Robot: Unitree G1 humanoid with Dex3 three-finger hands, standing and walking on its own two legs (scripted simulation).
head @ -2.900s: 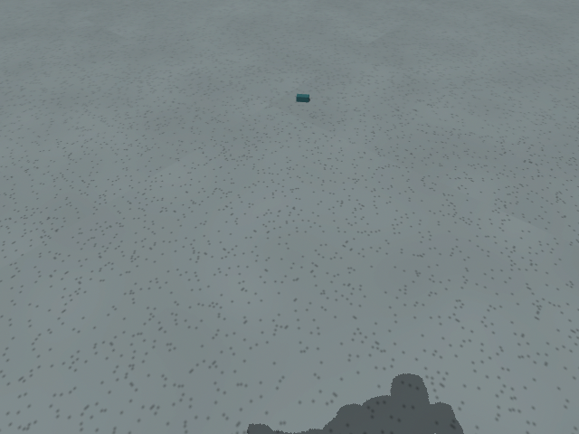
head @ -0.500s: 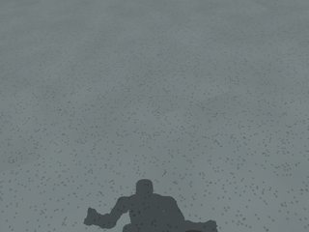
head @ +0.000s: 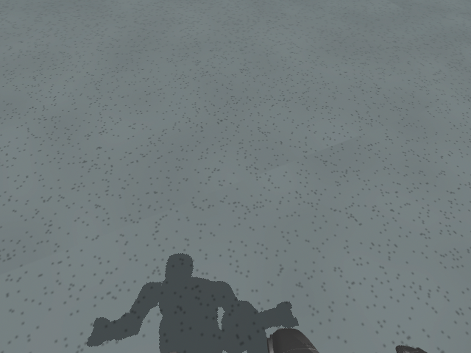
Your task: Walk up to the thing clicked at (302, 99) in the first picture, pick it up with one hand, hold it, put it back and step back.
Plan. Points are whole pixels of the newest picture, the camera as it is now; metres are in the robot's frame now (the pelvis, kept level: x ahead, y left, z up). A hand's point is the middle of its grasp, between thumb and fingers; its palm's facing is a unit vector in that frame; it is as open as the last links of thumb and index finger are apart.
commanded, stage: walk up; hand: left
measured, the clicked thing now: out of the picture +0.66 +1.10 -0.73
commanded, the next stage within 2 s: none
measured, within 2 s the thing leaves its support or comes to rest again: neither
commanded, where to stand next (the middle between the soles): +0.20 +1.08 m, yaw -28 degrees
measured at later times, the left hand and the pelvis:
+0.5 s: hand out of the picture +0.19 +0.52 -0.10, palm faces -0.11 -0.77 -0.63, open 7.4 cm; pelvis +0.10 +0.19 -0.01, yaw -7 degrees
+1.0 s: hand out of the picture +0.32 +0.67 -0.13, palm faces -0.28 -0.79 -0.55, open 7.4 cm; pelvis +0.16 +0.41 -0.01, yaw -14 degrees
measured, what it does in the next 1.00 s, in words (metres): steps to the left: right foot, then left foot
